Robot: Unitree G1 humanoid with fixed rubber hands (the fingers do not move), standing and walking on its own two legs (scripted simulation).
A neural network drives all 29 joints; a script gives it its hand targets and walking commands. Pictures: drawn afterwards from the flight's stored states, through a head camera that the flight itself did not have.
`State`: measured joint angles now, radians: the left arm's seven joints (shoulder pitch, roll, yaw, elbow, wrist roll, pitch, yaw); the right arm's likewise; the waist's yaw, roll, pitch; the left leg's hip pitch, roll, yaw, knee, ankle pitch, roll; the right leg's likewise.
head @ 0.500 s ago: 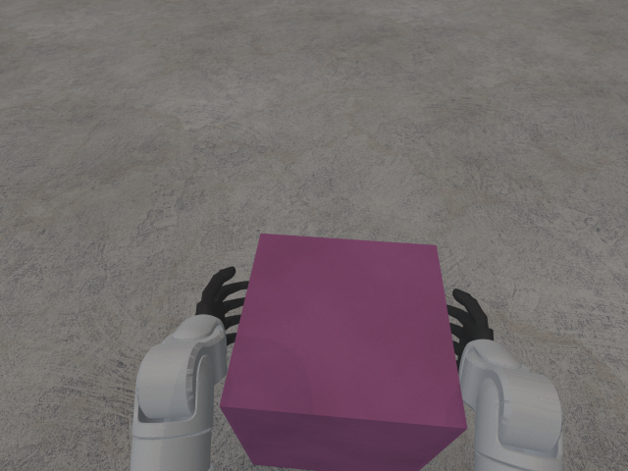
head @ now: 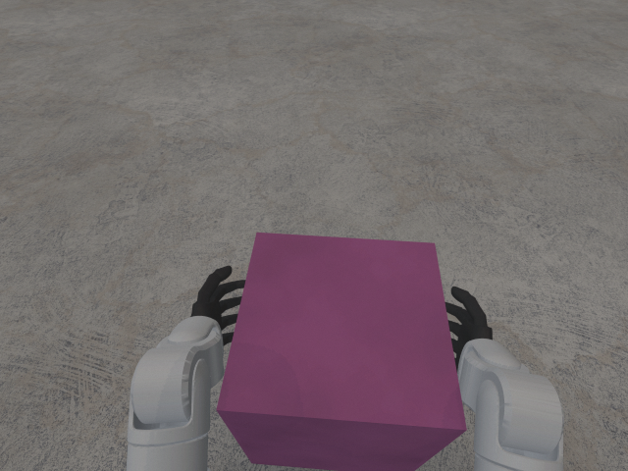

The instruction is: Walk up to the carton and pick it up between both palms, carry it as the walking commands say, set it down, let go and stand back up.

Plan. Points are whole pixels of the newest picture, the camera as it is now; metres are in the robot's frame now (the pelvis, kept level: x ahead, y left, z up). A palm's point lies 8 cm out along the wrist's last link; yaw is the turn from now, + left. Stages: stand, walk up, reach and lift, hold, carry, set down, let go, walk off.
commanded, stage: carry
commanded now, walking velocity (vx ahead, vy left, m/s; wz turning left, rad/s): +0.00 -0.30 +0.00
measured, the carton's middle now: (336, 361) +0.27 -0.01 +0.02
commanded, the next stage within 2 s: none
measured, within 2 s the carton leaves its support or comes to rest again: neither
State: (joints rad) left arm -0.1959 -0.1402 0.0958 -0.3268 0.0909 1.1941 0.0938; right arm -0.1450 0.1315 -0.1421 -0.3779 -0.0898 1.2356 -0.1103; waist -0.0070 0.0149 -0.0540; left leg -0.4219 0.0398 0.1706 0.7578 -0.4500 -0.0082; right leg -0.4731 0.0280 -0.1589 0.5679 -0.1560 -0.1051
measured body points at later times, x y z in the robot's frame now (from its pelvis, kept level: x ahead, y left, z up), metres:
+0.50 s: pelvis -0.09 -0.19 +0.00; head -0.06 -0.20 +0.45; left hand +0.21 -0.06 +0.08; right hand +0.18 -0.36 +0.07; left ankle -0.09 -0.11 -0.70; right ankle -0.01 -0.27 -0.72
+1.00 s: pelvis -0.17 -0.38 +0.01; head -0.15 -0.40 +0.45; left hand +0.12 -0.25 +0.08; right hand +0.10 -0.55 +0.06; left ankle -0.17 -0.30 -0.68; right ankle -0.10 -0.46 -0.72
